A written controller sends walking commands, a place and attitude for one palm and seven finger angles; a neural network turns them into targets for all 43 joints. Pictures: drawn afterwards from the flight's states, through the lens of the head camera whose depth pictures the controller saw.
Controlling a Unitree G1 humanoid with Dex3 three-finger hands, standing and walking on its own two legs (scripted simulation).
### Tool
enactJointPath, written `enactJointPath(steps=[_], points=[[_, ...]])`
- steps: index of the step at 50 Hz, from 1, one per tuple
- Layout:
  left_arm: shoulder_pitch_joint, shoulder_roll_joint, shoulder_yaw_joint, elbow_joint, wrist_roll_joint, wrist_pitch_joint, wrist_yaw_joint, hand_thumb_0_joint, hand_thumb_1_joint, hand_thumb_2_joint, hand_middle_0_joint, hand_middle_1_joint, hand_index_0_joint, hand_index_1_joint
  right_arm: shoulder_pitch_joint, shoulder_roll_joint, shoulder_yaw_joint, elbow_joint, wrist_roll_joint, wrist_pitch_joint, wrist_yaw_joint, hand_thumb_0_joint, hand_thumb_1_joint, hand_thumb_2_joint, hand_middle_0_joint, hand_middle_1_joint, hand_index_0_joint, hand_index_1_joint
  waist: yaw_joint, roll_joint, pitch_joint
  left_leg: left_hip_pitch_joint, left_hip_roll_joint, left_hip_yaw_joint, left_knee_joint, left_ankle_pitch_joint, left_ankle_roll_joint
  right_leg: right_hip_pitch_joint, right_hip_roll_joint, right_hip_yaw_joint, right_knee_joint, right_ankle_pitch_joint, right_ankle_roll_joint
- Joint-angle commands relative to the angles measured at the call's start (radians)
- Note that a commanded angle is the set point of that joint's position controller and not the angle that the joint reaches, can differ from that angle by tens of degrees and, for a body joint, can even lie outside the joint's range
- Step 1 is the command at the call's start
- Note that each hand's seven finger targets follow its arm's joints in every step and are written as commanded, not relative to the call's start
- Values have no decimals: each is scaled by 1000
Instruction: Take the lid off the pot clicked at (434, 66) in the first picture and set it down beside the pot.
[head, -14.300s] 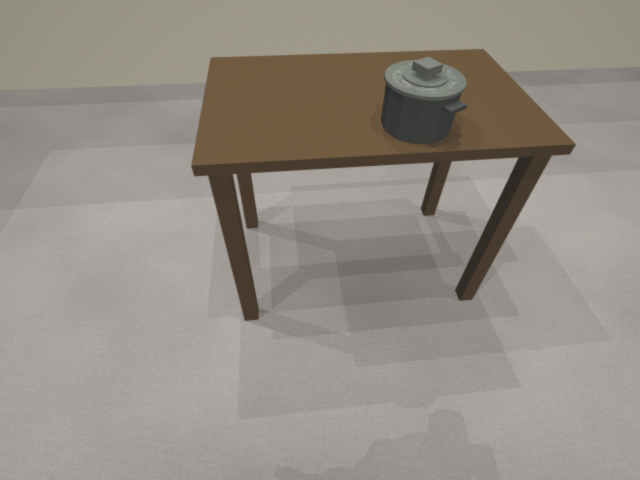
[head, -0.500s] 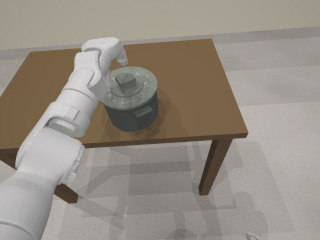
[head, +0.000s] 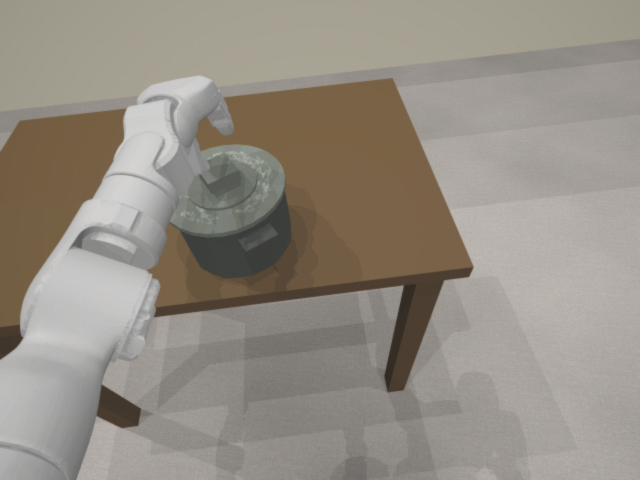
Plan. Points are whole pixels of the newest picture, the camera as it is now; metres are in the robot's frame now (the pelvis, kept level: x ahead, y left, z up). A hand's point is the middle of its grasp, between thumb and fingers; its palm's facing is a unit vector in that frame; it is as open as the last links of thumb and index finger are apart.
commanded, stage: move the open hand above the knob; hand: left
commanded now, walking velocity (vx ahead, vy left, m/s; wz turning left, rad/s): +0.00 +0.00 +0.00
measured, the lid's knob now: (218, 172) +0.52 +0.11 +0.10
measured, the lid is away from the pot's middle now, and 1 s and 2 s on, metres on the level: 0.00 0.00 0.00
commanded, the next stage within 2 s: lower the open fingers around the knob in 0.58 s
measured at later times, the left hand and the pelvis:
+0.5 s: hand (201, 148) +0.49 +0.11 +0.17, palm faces -0.28 -0.07 -0.96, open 9.8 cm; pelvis -0.01 +0.00 +0.00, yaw +1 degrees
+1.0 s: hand (206, 163) +0.49 +0.11 +0.14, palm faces -0.39 -0.10 -0.92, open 9.8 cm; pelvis +0.00 +0.01 +0.00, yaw +1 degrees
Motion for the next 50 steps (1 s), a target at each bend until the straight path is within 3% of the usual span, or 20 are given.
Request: enactJointPath(steps=[1, 5, 6, 8, 11, 14, 19, 20, 23, 26, 29, 30, 34, 36, 39, 40, 44, 45, 47, 50], points=[[-492, 187, 22, -181, 10, -5, 32, 0, -275, 1459, -860, -81, -860, -81, -34, -122, -40, -114, 5, -28, 4, 0, -900, -900, 200, 300, 200, 300, 16, -119, -381, 280, -40, -28, 37, 381, 61, 71, 38, -31, -18, 492, -27], [-543, 125, -31, -262, -4, -4, 15, 0, -275, 1459, -860, -81, -860, -81, -54, -119, -42, -123, 8, -13, 13, 0, -900, -900, 200, 300, 200, 300, 3, -104, -391, 315, -37, -36, 46, 390, 58, 44, 37, -40, -17, 468, -29], [-564, 156, -6, -284, -4, -7, 17, 0, -275, 1459, -860, -81, -860, -81, -62, -119, -42, -125, 9, -13, 12, 0, -900, -900, 200, 300, 200, 300, 3, -107, -409, 331, -39, -39, 53, 397, 60, 49, 40, -36, -13, 476, -27], [-620, 144, -19, -310, -12, -11, 20, 0, -275, 1459, -860, -81, -860, -81, -68, -111, -41, -123, 10, -19, 8, 0, -900, -900, 200, 300, 200, 300, -6, -98, -433, 360, -41, -48, 58, 397, 59, 40, 41, -36, -11, 466, -27], [-641, 168, -5, -279, -11, -7, 34, 0, -275, 1459, -860, -81, -860, -81, -65, -118, -36, -106, 12, -17, 2, 0, -900, -900, 200, 300, 200, 300, -11, -120, -418, 339, -39, -51, 48, 360, 55, 30, 41, -37, -14, 444, -29], [-618, 117, -40, -176, -5, 23, 52, 0, -275, 1459, -860, -81, -860, -81, -65, -116, -26, -88, 13, -11, 1, 0, -900, -900, 200, 300, 200, 300, -16, -132, -356, 292, -39, -50, 37, 319, 47, -8, 44, -47, -10, 397, -32], [-631, 127, -16, -197, 16, 34, 62, 0, -275, 1459, -860, -81, -860, -81, -79, -110, -24, -104, 0, -5, 12, 0, -900, -900, 200, 300, 200, 300, 5, -77, -453, 324, -40, -56, 51, 392, 40, 29, 38, -41, 10, 446, -39], [-603, 127, -8, -186, 13, 32, 57, 0, -275, 1459, -860, -81, -860, -81, -76, -110, -27, -109, -2, -2, 13, 0, -900, -900, 200, 300, 200, 300, 7, -98, -469, 323, -38, -55, 58, 416, 43, 43, 36, -40, 7, 466, -39], [-563, 170, 20, -79, 19, 63, 49, 0, -275, 1459, -860, -81, -860, -81, -68, -122, -22, -98, 4, 17, 6, 0, -900, -900, 200, 300, 200, 300, -1, -186, -388, 233, -39, -38, 38, 324, 47, 57, 39, -39, -6, 445, -30], [-628, 192, 26, -130, 8, 44, 44, 0, -275, 1459, -860, -81, -860, -81, -67, -123, -21, -111, 4, 7, -6, 0, -900, -900, 200, 300, 200, 300, -6, -186, -426, 237, -46, -35, 33, 301, 56, 85, 35, -28, -15, 457, -26], [-674, 186, 11, -193, 21, 12, 43, 0, -275, 1459, -860, -81, -860, -81, -45, -116, -29, -111, 3, -13, -9, 0, -900, -900, 200, 300, 200, 300, -8, -114, -473, 321, -39, -54, 40, 355, 56, 50, 41, -30, -14, 438, -30], [-667, 158, -9, -187, 19, 3, 40, 0, -275, 1459, -860, -81, -860, -81, -34, -116, -31, -107, 2, -16, -10, 0, -900, -900, 200, 300, 200, 300, -15, -128, -469, 327, -34, -58, 42, 380, 56, 42, 42, -34, -17, 443, -31], [-582, 176, 16, -62, 15, 24, 47, 0, -275, 1459, -860, -81, -860, -81, -12, -130, -29, -82, 5, -10, -8, 0, -900, -900, 200, 300, 200, 300, -9, -155, -364, 250, -36, -48, 23, 294, 52, 15, 48, -43, -26, 381, -30], [-611, 197, 26, 1, 6, 83, 24, 0, -275, 1459, -860, -81, -860, -81, -1, -142, -30, -70, 4, -6, -1, 0, -900, -900, 200, 300, 200, 300, -5, -147, -366, 224, -49, -49, 17, 273, 52, 36, 45, -44, -19, 403, -32], [-664, 187, 15, -106, 14, 56, 8, 0, -275, 1459, -860, -81, -860, -81, -8, -132, -37, -91, -1, -28, 1, 0, -900, -900, 200, 300, 200, 300, -4, -103, -472, 307, -49, -57, 39, 352, 58, 56, 43, -32, -14, 459, -32], [-671, 141, -23, -134, 13, 40, -4, 0, -275, 1459, -860, -81, -860, -81, 0, -129, -41, -92, -3, -30, -2, 0, -900, -900, 200, 300, 200, 300, -16, -86, -480, 333, -45, -57, 46, 387, 60, 42, 42, -32, -20, 472, -33], [-578, 156, -4, -48, 12, 29, -13, 0, -275, 1459, -860, -81, -860, -81, 16, -142, -45, -77, 2, -24, -7, 0, -900, -900, 200, 300, 200, 300, -23, -166, -384, 283, -44, -50, 34, 318, 62, 13, 52, -39, -35, 417, -28], [-601, 135, -21, -65, -2, 19, -14, 0, -275, 1459, -860, -81, -860, -81, 20, -142, -44, -76, 2, -23, -9, 0, -900, -900, 200, 300, 200, 300, -27, -157, -380, 273, -44, -49, 30, 308, 62, 15, 48, -40, -37, 415, -30], [-602, 183, 20, -77, 0, 7, 1, 0, -275, 1459, -860, -81, -860, -81, 17, -143, -42, -82, 0, -29, -12, 0, -900, -900, 200, 300, 200, 300, -17, -147, -390, 277, -45, -50, 29, 298, 61, 19, 49, -37, -33, 406, -29], [-622, 179, 16, -145, 9, -20, 22, 0, -275, 1459, -860, -81, -860, -81, 23, -132, -46, -86, -6, -38, -12, 0, -900, -900, 200, 300, 200, 300, -12, -81, -448, 330, -37, -56, 49, 393, 61, 16, 46, -33, -22, 452, -36]])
